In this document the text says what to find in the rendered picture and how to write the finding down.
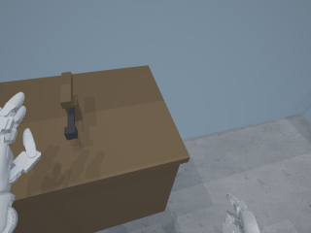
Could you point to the robot left hand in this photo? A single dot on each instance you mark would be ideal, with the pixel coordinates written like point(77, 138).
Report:
point(10, 117)

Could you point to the tap lever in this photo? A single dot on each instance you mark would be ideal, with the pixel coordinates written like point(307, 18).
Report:
point(71, 132)

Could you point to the robot right hand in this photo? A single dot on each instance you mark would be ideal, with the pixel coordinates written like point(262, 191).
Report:
point(244, 222)

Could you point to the robot left forearm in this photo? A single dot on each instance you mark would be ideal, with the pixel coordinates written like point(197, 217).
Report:
point(8, 215)

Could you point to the counter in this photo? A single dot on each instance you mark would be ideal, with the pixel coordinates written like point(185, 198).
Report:
point(123, 164)

